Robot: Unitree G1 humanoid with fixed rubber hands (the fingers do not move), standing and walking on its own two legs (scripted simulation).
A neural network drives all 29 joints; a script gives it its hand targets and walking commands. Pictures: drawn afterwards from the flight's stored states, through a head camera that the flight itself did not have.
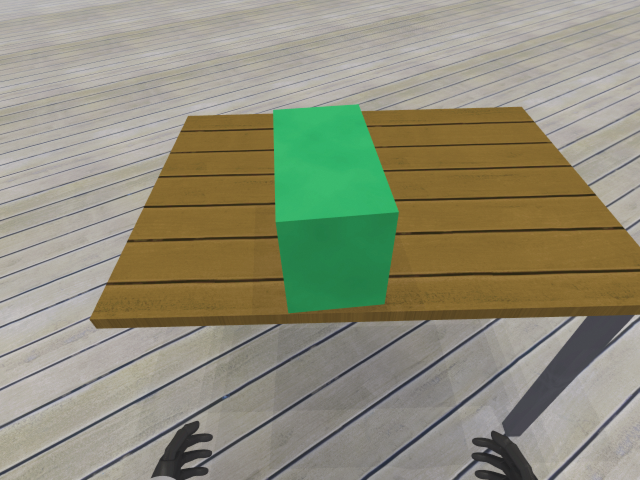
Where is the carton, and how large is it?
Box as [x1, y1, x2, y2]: [273, 104, 398, 312]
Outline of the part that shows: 358,104 273,110 275,217 288,312 384,303 398,211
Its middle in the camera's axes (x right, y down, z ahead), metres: +0.01 -0.07 +0.69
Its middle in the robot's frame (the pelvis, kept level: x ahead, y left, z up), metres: +0.58 +0.03 +0.04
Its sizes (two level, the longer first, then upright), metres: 0.320 0.163 0.204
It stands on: a table, 0.70 m high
